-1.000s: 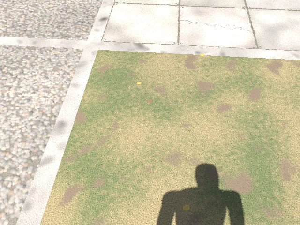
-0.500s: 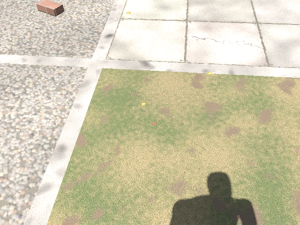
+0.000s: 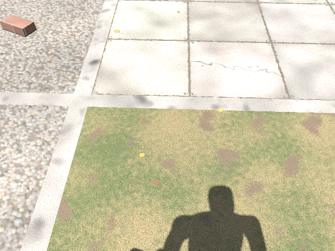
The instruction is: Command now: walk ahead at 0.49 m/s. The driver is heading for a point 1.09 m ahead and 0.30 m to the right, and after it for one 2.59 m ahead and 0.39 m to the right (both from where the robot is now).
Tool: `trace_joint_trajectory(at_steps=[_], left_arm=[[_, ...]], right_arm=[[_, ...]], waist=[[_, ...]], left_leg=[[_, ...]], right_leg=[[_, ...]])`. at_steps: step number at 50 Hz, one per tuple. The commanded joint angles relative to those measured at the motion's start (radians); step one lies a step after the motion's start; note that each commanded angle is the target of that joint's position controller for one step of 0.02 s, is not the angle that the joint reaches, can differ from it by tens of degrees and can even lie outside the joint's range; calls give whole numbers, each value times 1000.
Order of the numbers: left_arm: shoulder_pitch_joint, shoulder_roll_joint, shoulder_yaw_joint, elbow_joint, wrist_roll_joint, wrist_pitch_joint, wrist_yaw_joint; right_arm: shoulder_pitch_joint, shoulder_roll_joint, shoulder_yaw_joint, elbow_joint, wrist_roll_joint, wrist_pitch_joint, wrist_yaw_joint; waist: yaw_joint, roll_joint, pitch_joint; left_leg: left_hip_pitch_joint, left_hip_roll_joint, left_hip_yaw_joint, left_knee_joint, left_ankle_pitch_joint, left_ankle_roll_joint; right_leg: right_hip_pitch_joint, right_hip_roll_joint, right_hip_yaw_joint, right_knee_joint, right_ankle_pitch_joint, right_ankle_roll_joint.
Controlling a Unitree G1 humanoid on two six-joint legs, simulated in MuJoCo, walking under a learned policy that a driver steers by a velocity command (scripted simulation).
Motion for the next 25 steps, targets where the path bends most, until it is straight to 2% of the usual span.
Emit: trace_joint_trajectory(at_steps=[1, 5, 8, 10, 12, 13, 14, 15, 16, 17, 18, 19, 20, 21, 22, 23, 25], left_arm=[[35, 47, 14, -42, 13, 3, 7], [-128, 29, 7, -85, 3, -9, -6], [-215, 33, 2, -113, -7, -12, -23], [-250, 43, 3, -134, -10, -18, -36], [-226, 65, 10, -140, -10, -27, -46], [-172, 84, 19, -129, -9, -31, -48], [-45, 119, 41, -91, -7, -33, -45], [159, 191, 68, -39, -1, -35, -37], [295, 307, 97, -12, 15, -27, -35], [310, 230, 75, -8, 12, -26, -39], [217, 167, 54, -23, 7, -28, -39], [117, 130, 41, -48, 5, -26, -39], [48, 98, 30, -59, 8, -24, -44], [18, 74, 22, -59, 14, -26, -49], [17, 65, 20, -49, 18, -27, -53], [35, 72, 23, -36, 17, -31, -53], [74, 101, 31, -12, 18, -34, -46]], right_arm=[[-40, -132, -21, -55, 1, -18, -20], [41, -160, -25, -38, 17, -5, -35], [96, -169, -29, -16, 26, 6, -36], [114, -170, -32, -4, 27, 17, -38], [105, -182, -38, -3, 27, 27, -40], [85, -189, -40, -7, 27, 33, -41], [67, -177, -34, -13, 22, 38, -40], [57, -138, -18, -33, 8, 38, -40], [159, -23, 18, -52, 4, 16, -30], [161, -57, 13, -36, 20, -12, -25], [69, -155, -13, -62, 47, -26, -21], [2, -163, -15, -80, 49, -28, -25], [-33, -149, -19, -85, 35, -22, -31], [-25, -135, -25, -84, 25, -7, -36], [-5, -110, -24, -77, 23, 8, -37], [11, -89, -22, -72, 21, 19, -38], [-21, -88, -26, -87, 16, 29, -42]], waist=[[47, 75, 54], [-12, 76, 53], [-46, 86, 72], [-48, 91, 81], [-22, 104, 67], [15, 115, 38], [81, 107, -34], [158, 54, -179], [143, -195, -326], [149, -222, -391], [130, -150, -240], [99, -78, -155], [71, -21, -88], [38, -32, -55], [19, -46, -43], [11, -42, -35], [5, -24, -9]], left_leg=[[-107, 279, -208, -207, 70, 171], [-17, 264, -160, -190, 85, 127], [73, 294, -165, -157, 58, 121], [145, 327, -179, -118, 59, 113], [189, 351, -193, -63, 109, 97], [191, 345, -183, -1, 225, 83], [172, 298, -143, 150, 390, 61], [31, 236, -87, 421, 360, 25], [-396, 67, -11, 834, -17, -56], [-543, 44, -166, 999, -420, -46], [-629, 108, -186, 1060, -363, -23], [-610, 166, -156, 1029, -263, -16], [-570, 200, -139, 963, -191, -22], [-508, 230, -142, 902, -142, -26], [-460, 235, -135, 875, -114, -32], [-445, 235, -125, 858, -96, -39], [-491, 239, -121, 796, -33, -54]], right_leg=[[-20, -42, 1, -140, 161, 28], [11, 3, -37, -431, 307, 36], [16, 24, -48, -534, 281, 37], [8, 32, -43, -583, 217, 17], [66, 49, -52, -624, 136, -11], [153, 73, -73, -645, 108, -28], [321, 107, -100, -667, 100, -53], [615, 22, -5, -639, 125, -108], [1026, -230, 428, -696, 17, -265], [1071, -284, 688, -835, -66, -302], [948, -251, 550, -843, -71, -243], [800, -211, 400, -860, 2, -209], [666, -166, 299, -900, 72, -191], [578, -126, 223, -936, 114, -172], [525, -103, 181, -964, 141, -169], [500, -92, 147, -980, 194, -177], [500, -87, 98, -1000, 284, -188]])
